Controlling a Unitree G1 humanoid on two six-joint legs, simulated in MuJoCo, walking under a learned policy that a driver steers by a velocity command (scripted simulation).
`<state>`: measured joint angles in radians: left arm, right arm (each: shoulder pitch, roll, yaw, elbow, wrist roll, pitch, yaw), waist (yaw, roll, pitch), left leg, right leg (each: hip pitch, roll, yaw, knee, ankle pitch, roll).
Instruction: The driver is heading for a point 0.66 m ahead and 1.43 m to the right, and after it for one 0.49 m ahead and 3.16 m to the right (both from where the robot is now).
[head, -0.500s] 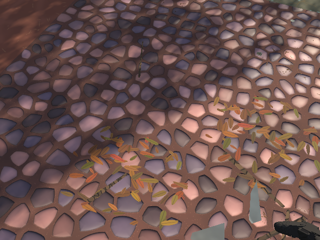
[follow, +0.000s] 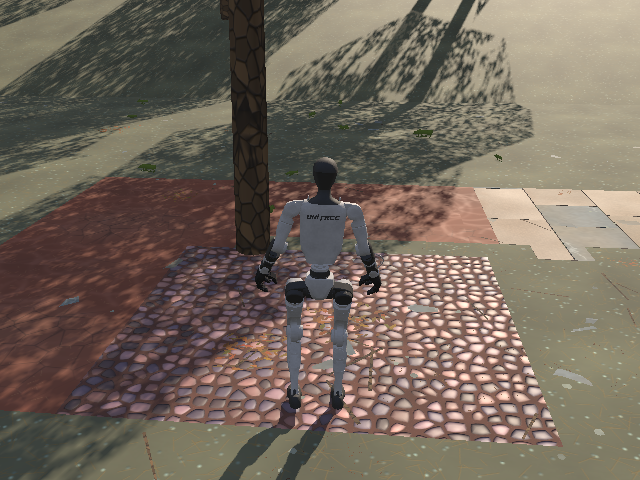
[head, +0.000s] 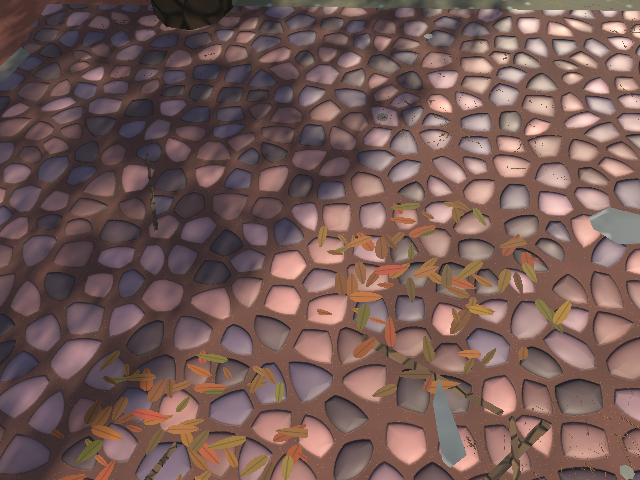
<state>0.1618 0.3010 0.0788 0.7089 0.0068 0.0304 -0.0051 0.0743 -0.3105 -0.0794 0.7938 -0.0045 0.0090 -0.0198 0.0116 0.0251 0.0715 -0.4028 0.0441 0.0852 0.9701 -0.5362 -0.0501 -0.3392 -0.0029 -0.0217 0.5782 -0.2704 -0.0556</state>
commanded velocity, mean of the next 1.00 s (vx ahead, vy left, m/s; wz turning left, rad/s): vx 0.01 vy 0.00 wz -0.58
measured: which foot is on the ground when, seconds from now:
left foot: up 0.00-0.36, down 0.38-0.82, up 0.84-1.00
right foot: down 0.00-0.38, up 0.40-0.80, down 0.82-1.00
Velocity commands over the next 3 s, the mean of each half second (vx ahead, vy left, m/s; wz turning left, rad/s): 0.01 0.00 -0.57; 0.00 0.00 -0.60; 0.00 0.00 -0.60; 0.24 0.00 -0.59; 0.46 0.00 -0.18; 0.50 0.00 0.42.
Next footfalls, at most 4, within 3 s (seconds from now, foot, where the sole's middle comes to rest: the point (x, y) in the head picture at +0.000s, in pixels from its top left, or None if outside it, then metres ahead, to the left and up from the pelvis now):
0.38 left None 0.10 0.13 -0.77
0.82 right None -0.01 -0.11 -0.77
1.30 left None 0.14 0.05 -0.77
1.74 right None -0.09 -0.10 -0.77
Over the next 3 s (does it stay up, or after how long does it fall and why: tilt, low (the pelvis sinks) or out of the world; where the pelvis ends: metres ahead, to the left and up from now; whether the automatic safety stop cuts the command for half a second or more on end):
stays up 0.17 -0.64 0.01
